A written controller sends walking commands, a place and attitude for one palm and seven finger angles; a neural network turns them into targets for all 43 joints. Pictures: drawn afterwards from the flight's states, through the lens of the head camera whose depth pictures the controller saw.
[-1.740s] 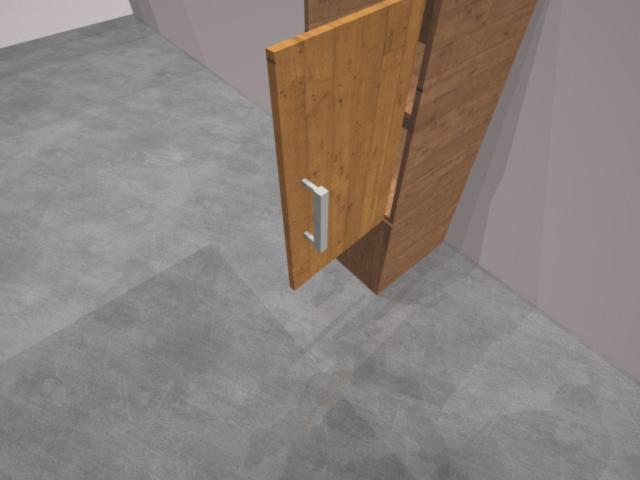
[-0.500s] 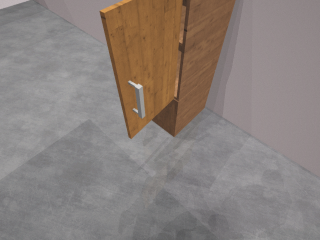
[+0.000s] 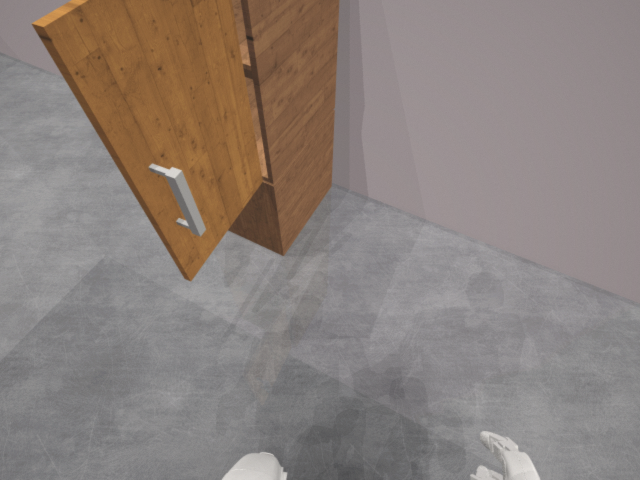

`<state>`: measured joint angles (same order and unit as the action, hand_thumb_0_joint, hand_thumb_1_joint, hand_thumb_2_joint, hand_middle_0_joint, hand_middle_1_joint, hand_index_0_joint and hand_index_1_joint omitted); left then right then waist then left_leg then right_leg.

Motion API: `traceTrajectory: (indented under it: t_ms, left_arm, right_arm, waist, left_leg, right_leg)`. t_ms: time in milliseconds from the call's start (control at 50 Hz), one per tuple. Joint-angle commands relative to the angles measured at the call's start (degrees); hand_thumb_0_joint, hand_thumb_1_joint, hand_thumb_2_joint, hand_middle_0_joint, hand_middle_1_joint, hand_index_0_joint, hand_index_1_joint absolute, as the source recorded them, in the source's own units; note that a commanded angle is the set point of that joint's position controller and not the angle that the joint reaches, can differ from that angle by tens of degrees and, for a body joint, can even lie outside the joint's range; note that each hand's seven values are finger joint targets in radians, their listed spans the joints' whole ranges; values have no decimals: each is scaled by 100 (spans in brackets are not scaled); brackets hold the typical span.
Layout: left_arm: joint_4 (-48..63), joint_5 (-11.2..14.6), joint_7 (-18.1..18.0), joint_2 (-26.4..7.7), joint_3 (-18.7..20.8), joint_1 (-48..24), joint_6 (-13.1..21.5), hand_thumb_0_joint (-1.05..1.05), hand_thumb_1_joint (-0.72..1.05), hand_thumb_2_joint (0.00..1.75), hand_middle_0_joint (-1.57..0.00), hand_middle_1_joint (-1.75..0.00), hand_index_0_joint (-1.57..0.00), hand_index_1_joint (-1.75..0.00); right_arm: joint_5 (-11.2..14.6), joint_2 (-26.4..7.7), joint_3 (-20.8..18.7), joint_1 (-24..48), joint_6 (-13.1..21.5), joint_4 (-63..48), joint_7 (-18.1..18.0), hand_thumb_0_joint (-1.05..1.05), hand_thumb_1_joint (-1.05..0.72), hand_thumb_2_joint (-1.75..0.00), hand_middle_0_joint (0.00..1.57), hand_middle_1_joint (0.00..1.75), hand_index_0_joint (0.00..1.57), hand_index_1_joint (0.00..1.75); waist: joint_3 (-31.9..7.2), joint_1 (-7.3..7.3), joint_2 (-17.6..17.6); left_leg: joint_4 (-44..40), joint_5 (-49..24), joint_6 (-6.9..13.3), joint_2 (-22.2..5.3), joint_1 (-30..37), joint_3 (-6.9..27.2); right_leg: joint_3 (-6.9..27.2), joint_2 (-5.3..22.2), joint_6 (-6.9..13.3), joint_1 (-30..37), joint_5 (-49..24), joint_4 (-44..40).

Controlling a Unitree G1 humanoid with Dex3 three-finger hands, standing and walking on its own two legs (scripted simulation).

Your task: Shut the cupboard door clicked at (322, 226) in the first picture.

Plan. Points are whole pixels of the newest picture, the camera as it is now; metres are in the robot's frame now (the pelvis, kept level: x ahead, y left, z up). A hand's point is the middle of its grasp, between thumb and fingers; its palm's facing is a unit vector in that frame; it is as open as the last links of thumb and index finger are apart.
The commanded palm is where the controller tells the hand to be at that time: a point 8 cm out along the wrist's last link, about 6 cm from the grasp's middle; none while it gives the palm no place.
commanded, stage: walk around to get in front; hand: left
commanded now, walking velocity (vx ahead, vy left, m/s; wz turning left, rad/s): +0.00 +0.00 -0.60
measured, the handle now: (178, 201) +0.54 +0.33 -0.09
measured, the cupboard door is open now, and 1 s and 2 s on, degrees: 94 94 94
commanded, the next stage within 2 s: none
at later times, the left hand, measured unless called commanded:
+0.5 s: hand (220, 452) +0.15 +0.17 -0.17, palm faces -0.31 -0.90 -0.29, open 7.4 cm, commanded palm none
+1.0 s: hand (292, 425) +0.20 +0.07 -0.17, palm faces -0.59 -0.76 -0.25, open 7.4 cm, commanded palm none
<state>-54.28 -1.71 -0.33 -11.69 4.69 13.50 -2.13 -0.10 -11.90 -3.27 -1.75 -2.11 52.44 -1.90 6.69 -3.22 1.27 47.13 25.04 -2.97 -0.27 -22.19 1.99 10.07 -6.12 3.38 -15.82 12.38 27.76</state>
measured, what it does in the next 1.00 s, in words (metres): steps on the spot, turning right: left foot, then right foot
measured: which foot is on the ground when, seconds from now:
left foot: up 0.00-0.06, down 0.08-0.36, up 0.38-0.62, down 0.64-0.96, up 0.98-1.00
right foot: down 0.00-0.08, up 0.10-0.36, down 0.38-0.64, up 0.66-0.96, down 0.98-1.00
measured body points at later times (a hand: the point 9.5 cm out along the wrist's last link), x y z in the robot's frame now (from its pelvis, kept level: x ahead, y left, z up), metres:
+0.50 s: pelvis -0.01 -0.01 -0.01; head +0.05 -0.04 +0.43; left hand +0.17 +0.21 -0.15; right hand -0.05 -0.30 -0.16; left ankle +0.00 +0.13 -0.68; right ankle -0.02 -0.13 -0.74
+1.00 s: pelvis -0.02 -0.03 -0.02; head +0.02 -0.07 +0.43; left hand +0.23 +0.11 -0.15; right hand -0.15 -0.25 -0.17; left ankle +0.04 +0.10 -0.73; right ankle -0.10 -0.12 -0.75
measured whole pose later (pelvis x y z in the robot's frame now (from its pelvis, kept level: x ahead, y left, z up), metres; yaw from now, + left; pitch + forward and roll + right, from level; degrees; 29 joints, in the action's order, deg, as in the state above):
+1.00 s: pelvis -0.02 -0.03 -0.02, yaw -37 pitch +1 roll -1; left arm -51.2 -1.1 2.0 -13.9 3.6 6.2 -1.9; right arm -1.1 -13.2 -2.4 -14.8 -1.5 53.0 -0.7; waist 6.6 1.0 -1.9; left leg 42.7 25.0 -3.7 -10.1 -18.0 -9.5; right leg -3.2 0.7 0.8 -16.0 15.7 33.6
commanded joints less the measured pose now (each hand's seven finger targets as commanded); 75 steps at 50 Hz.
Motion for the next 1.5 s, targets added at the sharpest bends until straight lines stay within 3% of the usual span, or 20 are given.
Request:
traceTrajectory:
  t_ms: [0,60,160,300,320,340,360,580,620,640,740,900,940,960,1000,1220,1260,1280,1380,1480]
  left_arm:
    - [499,36,-63,-1148,288,-161,54,0,90,90,-20,-30,-20,-30]
    - [861,67,89,-754,165,-336,73,0,90,90,-20,-30,-20,-30]
    - [754,51,263,-687,159,-478,-29,0,90,90,-20,-30,-20,-30]
    - [665,77,296,-763,74,-230,53,0,90,90,-20,-30,-20,-30]
    - [547,49,255,-1107,144,157,96,0,90,90,-20,-30,-20,-30]
    - [478,-11,144,-1833,287,380,162,0,90,90,-20,-30,-20,-30]
    - [428,69,65,-2037,297,682,127,0,90,90,-20,-30,-20,-30]
    - [827,37,24,-1330,171,-832,-41,0,90,90,-20,-30,-20,-30]
    - [1044,137,117,-727,39,-804,-107,0,90,90,-20,-30,-20,-30]
    - [1170,85,166,-873,42,-1008,-47,0,90,90,-20,-30,-20,-30]
    - [814,45,308,-605,82,-791,-77,0,90,90,-20,-30,-20,-30]
    - [732,71,251,-623,22,-604,55,0,90,90,-20,-30,-20,-30]
    - [457,-11,101,-1599,234,226,159,0,90,90,-20,-30,-20,-30]
    - [363,80,32,-1810,253,526,141,0,90,90,-20,-30,-20,-30]
    - [454,48,-60,-1458,249,33,107,0,90,90,-20,-30,-20,-30]
    - [725,55,-6,-1216,208,-702,20,0,90,90,-20,-30,-20,-30]
    - [903,144,86,-645,92,-455,-30,0,90,90,-20,-30,-20,-30]
    - [1029,88,133,-813,107,-627,-3,0,90,90,-20,-30,-20,-30]
    - [786,47,287,-632,105,-624,-64,0,90,90,-20,-30,-20,-30]
    - [852,61,307,-535,12,-853,-16,0,90,90,-20,-30,-20,-30]
  right_arm:
    - [39,-561,-106,-802,180,-277,-101,0,-90,-90,20,30,20,30]
    - [-138,-1564,-248,-1220,254,-372,-166,0,-90,-90,20,30,20,30]
    - [-202,-1077,-75,-647,259,-582,-141,0,-90,-90,20,30,20,30]
    - [-137,-1437,-224,-1011,162,-448,-29,0,-90,-90,20,30,20,30]
    - [-95,-1296,-218,-983,146,-516,9,0,-90,-90,20,30,20,30]
    - [-50,-760,-91,-960,135,-765,58,0,-90,-90,20,30,20,30]
    - [-38,-929,-68,-684,84,-826,-7,0,-90,-90,20,30,20,30]
    - [-33,-683,-57,-1659,141,-241,-2,0,-90,-90,20,30,20,30]
    - [-169,-1541,-197,-1954,259,-234,-58,0,-90,-90,20,30,20,30]
    - [-157,-1707,-198,-1871,274,-381,-106,0,-90,-90,20,30,20,30]
    - [-181,-1127,-47,-1175,306,-458,-109,0,-90,-90,20,30,20,30]
    - [-125,-1366,-235,-1591,218,-216,0,0,-90,-90,20,30,20,30]
    - [-39,-742,-142,-1254,186,-578,61,0,-90,-90,20,30,20,30]
    - [-32,-781,-73,-924,118,-707,-3,0,-90,-90,20,30,20,30]
    - [-46,-741,-92,-754,51,-591,-59,0,-90,-90,20,30,20,30]
    - [-8,-669,-94,-1407,166,-312,-34,0,-90,-90,20,30,20,30]
    - [-156,-1557,-236,-1708,275,-341,-71,0,-90,-90,20,30,20,30]
    - [-179,-1724,-253,-1764,253,-448,-100,0,-90,-90,20,30,20,30]
    - [-197,-1168,-81,-1096,273,-585,-89,0,-90,-90,20,30,20,30]
    - [-181,-1339,-188,-1477,221,-401,-22,0,-90,-90,20,30,20,30]
  waist:
    - [-1053,433,598]
    - [-908,551,-1706]
    - [-701,207,-1270]
    - [-962,171,-1206]
    - [-1062,-16,-443]
    - [-1165,-93,1726]
    - [-1206,-380,1574]
    - [-852,581,714]
    - [-708,705,-1763]
    - [-648,682,-1600]
    - [-693,306,-1220]
    - [-1049,365,-1214]
    - [-1245,-29,1421]
    - [-1183,-257,1443]
    - [-867,-1,1615]
    - [-921,598,681]
    - [-1082,628,-1919]
    - [-953,682,-1535]
    - [-803,336,-1148]
    - [-998,572,-1428]
  left_leg:
    - [-1804,-895,83,17,1097,14]
    - [-3304,-2126,1422,-2957,2015,2578]
    - [-2607,-3791,1079,-1753,1382,277]
    - [-1480,-3354,513,-1603,1000,-513]
    - [-632,-2352,215,-1296,288,-796]
    - [824,603,-152,-409,-1215,-1297]
    - [1621,1361,-85,-473,-1199,-446]
    - [-1469,-735,18,-105,1111,-505]
    - [-3413,-53,751,-2100,1853,1884]
    - [-3669,-360,1268,-2940,1080,2434]
    - [-2796,-3018,935,-1771,1394,-68]
    - [-1606,-3680,519,-1846,1484,-834]
    - [354,43,-120,-763,-914,-1547]
    - [1203,1302,-157,-558,-1199,-804]
    - [1864,760,-139,-636,-1470,-232]
    - [-1754,-1072,-48,-133,1142,-423]
    - [-3150,-1437,840,-2317,2134,1908]
    - [-3301,-1628,1405,-3035,1465,2351]
    - [-2709,-3314,981,-1869,1472,37]
    - [-2279,-3815,889,-1915,1691,-530]
  right_leg:
    - [1591,1271,407,127,-1973,-118]
    - [-568,175,-512,-1919,2406,2671]
    - [-890,722,-683,-1604,1583,3536]
    - [-1600,494,-415,537,193,326]
    - [-1087,923,-247,1448,-879,-280]
    - [1187,2557,431,2268,-2701,-720]
    - [1456,3020,999,1707,-3137,-686]
    - [902,1451,372,-574,-167,-385]
    - [-300,199,-311,-2102,1675,1585]
    - [-694,442,-456,-1792,2116,2804]
    - [-1105,770,-667,-1591,1376,3474]
    - [-1669,552,-395,346,216,-14]
    - [711,2467,366,2439,-3258,-656]
    - [1008,2968,942,2011,-4497,-504]
    - [900,2385,965,1528,-3362,-478]
    - [851,1441,321,-220,-1492,-42]
    - [-392,198,-344,-1716,1532,1807]
    - [-690,377,-446,-1640,2416,3106]
    - [-1073,787,-649,-1530,1548,3476]
    - [-1577,638,-552,-712,1454,1697]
